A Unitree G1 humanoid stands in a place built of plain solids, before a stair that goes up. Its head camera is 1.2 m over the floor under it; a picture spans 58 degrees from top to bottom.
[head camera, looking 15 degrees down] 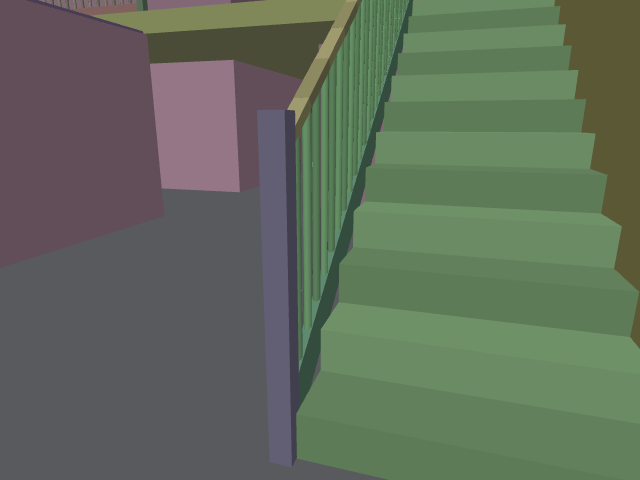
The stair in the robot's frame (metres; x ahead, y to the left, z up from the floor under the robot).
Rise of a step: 0.19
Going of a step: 0.30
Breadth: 1.20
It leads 17 degrees to the right of straight ahead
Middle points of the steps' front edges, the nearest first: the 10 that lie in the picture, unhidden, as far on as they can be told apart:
1.17 -0.49 0.19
1.45 -0.57 0.38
1.74 -0.66 0.58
2.02 -0.75 0.77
2.30 -0.83 0.96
2.58 -0.92 1.15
2.87 -1.00 1.34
3.15 -1.09 1.54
3.43 -1.18 1.73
3.72 -1.26 1.92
